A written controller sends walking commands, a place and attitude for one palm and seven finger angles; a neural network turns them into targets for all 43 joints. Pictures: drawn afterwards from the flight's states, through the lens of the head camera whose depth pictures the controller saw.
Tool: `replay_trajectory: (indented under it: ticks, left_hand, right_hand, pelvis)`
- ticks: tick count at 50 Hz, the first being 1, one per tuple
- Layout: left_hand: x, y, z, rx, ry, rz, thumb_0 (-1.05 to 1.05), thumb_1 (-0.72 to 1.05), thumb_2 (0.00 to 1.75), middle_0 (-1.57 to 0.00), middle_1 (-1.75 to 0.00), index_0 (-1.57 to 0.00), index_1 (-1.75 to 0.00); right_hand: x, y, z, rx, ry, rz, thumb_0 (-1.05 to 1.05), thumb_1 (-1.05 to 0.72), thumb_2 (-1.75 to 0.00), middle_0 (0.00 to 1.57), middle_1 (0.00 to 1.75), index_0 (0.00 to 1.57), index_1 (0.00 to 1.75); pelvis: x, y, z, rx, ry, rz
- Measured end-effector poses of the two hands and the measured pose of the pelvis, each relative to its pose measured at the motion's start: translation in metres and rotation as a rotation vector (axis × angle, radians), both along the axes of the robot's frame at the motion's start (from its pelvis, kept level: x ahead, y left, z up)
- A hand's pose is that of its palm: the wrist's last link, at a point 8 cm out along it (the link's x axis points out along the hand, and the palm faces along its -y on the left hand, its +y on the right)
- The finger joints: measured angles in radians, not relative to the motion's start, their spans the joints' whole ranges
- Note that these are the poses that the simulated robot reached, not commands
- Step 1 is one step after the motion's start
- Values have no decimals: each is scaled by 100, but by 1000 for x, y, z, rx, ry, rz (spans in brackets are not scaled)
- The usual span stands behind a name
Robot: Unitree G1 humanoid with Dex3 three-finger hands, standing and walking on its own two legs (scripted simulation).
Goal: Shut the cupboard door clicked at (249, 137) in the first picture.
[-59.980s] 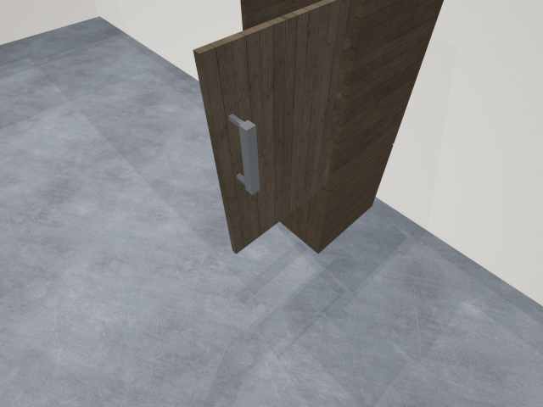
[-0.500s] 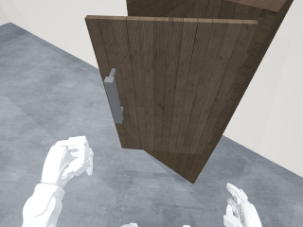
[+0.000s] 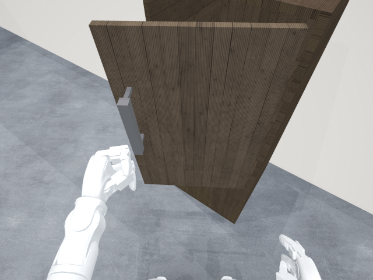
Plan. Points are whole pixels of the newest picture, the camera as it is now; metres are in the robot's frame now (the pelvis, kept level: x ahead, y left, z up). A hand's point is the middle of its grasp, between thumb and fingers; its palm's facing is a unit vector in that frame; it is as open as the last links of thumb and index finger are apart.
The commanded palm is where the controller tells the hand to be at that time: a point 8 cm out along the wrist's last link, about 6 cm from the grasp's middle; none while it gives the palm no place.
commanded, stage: bring the fist close to the handle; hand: left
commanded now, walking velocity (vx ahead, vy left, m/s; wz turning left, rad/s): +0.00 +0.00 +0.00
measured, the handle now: (134, 123) +0.45 +0.15 +0.07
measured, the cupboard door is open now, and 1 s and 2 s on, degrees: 31 31 17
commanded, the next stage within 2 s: push the door shut along its arc in 0.68 s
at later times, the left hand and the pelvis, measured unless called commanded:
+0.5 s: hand (150, 156) +0.35 +0.10 +0.08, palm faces -0.05 -1.00 -0.03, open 3.1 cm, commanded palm +0.33 +0.15 +0.08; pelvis +0.00 +0.00 +0.00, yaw -1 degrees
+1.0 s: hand (145, 149) +0.37 +0.11 +0.08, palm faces -0.09 -1.00 -0.04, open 3.1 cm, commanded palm +0.36 +0.16 +0.08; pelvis -0.01 +0.00 +0.00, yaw +0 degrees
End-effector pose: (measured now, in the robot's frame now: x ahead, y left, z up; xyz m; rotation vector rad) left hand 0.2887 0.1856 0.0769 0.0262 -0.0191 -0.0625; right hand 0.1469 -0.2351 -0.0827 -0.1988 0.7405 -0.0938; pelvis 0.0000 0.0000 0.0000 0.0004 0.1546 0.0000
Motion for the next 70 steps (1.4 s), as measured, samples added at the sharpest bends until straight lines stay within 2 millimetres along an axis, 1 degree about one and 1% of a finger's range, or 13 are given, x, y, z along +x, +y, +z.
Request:
replay_trajectory:
  ticks: [9,17,20,28,36,43,49,54,65,70]
  left_hand:
    - [30,-15,3,-4,-1,1,2,90,90,-130,-150,-130,-150]
    - [45,-32,1,-6,1,-4,2,90,90,-130,-150,-130,-150]
    - [48,-34,1,-6,2,3,2,90,90,-130,-150,-130,-150]
    - [40,-31,3,3,-12,19,2,90,90,-130,-150,-130,-150]
    - [35,-27,2,0,-14,24,2,90,90,-131,-150,-130,-150]
    - [43,-21,2,2,-11,20,2,90,90,-131,-150,-131,-150]
    - [58,-20,5,10,-11,-19,2,90,90,-131,-150,-131,-150]
    - [74,-20,5,5,0,-48,2,90,90,-131,-150,-131,-150]
    - [89,-17,5,23,1,-89,2,90,90,-135,-150,-130,-150]
    - [103,-16,6,27,14,-102,2,90,90,-134,-150,-131,-150]
  right_hand:
    - [-6,4,-5,24,44,-11,1,-91,-89,20,30,21,30]
    - [-20,0,-11,27,101,-28,1,-91,-89,20,30,21,30]
    - [-25,-2,-12,28,119,-42,1,-91,-89,20,30,21,30]
    - [-34,-8,-11,30,140,-60,1,-91,-89,20,30,20,30]
    - [-30,-11,-10,20,129,-52,1,-91,-89,20,30,20,30]
    - [-25,-12,-7,11,109,-46,1,-91,-89,20,30,20,30]
    - [-27,-11,-9,7,115,-53,1,-91,-89,20,30,20,30]
    - [-38,-12,-14,2,147,-68,1,-91,-89,20,30,20,30]
    - [-74,-10,-27,-3,246,-92,1,-91,-89,20,30,20,30]
    - [-89,-9,-32,-17,286,-93,1,-91,-89,20,30,21,30]
  pelvis:
    - [1,0,2,4,4,-8]
    - [0,0,2,7,9,-13]
    - [0,-1,2,10,10,-21]
    - [-1,-3,5,13,1,-25]
    - [-5,-6,5,13,-6,-19]
    - [-8,-6,5,10,-3,-14]
    - [-9,-5,3,8,5,-10]
    - [-10,-2,2,6,19,-10]
    - [-15,5,-2,-1,36,0]
    - [-22,8,-6,-6,48,10]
